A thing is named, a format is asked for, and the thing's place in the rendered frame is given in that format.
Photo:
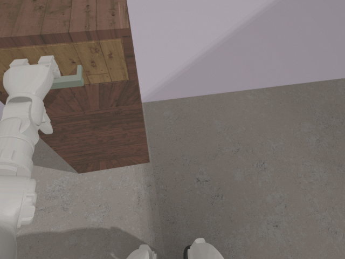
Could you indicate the robot right shin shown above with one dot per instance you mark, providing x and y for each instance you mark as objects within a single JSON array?
[{"x": 198, "y": 240}]

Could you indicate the left robot upper arm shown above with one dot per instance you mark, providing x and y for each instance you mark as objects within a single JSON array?
[{"x": 17, "y": 208}]

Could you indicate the cabinet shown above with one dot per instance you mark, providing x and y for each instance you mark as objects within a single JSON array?
[{"x": 95, "y": 126}]

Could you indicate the handle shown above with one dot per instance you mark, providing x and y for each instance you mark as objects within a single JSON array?
[{"x": 69, "y": 81}]

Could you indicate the robot left hand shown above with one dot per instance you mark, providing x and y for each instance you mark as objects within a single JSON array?
[{"x": 35, "y": 79}]

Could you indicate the robot shin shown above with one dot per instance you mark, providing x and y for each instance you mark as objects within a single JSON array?
[
  {"x": 144, "y": 246},
  {"x": 198, "y": 240}
]

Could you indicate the drawer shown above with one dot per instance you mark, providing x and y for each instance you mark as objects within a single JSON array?
[{"x": 101, "y": 60}]

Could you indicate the robot left shin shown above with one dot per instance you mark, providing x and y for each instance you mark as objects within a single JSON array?
[{"x": 144, "y": 246}]

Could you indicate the left robot forearm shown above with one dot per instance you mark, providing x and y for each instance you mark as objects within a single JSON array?
[{"x": 21, "y": 119}]

